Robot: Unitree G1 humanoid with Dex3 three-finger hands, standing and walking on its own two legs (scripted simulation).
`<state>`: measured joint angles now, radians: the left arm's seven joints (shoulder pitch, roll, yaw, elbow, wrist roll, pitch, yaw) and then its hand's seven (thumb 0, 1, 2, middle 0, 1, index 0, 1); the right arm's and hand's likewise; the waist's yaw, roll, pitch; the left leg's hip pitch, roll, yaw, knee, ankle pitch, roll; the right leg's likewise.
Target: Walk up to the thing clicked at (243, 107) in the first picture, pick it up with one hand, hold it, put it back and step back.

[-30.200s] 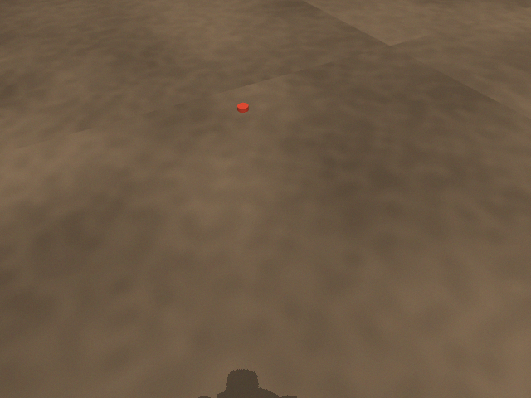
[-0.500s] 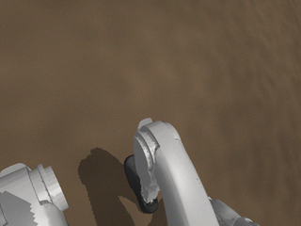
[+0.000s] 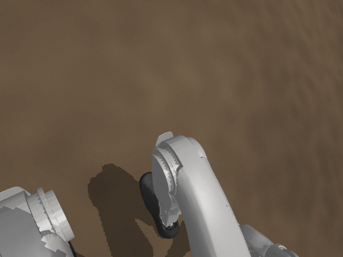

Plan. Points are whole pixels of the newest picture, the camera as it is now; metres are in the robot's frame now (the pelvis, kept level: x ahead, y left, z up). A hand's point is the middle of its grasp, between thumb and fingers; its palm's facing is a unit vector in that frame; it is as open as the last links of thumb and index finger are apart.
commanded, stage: open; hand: left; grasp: from above
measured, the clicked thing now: out of the picture +0.45 +0.37 -0.28
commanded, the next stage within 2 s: withdraw in 0.68 s
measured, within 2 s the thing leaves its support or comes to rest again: neither
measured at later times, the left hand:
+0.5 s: hand out of the picture +0.43 +0.36 -0.24, palm faces -0.43 -0.16 -0.89, open 13.8 cm
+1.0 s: hand out of the picture +0.45 +0.37 -0.22, palm faces -0.35 -0.16 -0.92, open 13.9 cm
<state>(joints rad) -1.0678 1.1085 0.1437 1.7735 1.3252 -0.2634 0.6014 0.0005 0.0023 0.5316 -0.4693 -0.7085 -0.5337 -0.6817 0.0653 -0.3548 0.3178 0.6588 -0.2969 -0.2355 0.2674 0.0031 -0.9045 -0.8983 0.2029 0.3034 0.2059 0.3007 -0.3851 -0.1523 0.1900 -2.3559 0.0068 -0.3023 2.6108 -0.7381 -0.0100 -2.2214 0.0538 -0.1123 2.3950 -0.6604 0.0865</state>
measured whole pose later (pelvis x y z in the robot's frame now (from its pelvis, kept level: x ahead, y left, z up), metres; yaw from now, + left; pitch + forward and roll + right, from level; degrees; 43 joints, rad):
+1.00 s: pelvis +0.00 +0.00 +0.01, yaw +0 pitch +26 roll -16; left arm -1.06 1.11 0.18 1.66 1.33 -0.25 0.57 0.01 -0.48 0.96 -0.08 -1.03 -0.10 -1.02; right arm 0.10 -0.36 0.31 0.65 -0.29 -0.23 0.26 0.00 -0.90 -0.90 0.20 0.30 0.21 0.30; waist -0.38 -0.14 0.17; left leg -2.35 0.00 -0.30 2.59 -0.72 -0.01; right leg -2.21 0.04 -0.12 2.37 -0.65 0.07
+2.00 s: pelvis +0.00 +0.00 +0.04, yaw +5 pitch +35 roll -12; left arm -0.98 0.88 0.18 1.35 1.22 -0.18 0.31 0.01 -0.27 0.85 -0.19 -0.71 -0.18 -0.72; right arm 0.20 -0.27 0.10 0.67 -0.15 -0.04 0.17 0.00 -0.89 -0.89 0.20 0.30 0.21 0.30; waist -0.26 0.03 -0.04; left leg -2.38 -0.01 -0.17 2.43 -0.67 0.01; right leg -2.25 -0.01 -0.03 2.30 -0.66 0.06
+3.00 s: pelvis +0.05 -0.01 +0.39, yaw +15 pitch +16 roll -3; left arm 0.32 0.24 0.08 0.03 -0.07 0.43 0.07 0.02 0.90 0.90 -0.20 -0.30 -0.20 -0.30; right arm 0.29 -0.21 0.04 0.56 0.04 -0.15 -0.16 0.01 -0.90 -0.90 0.20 0.30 0.21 0.30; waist -0.08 0.05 -0.19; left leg -0.96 0.06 -0.07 1.21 -0.52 -0.03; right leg -0.91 -0.03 -0.06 1.14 -0.50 0.03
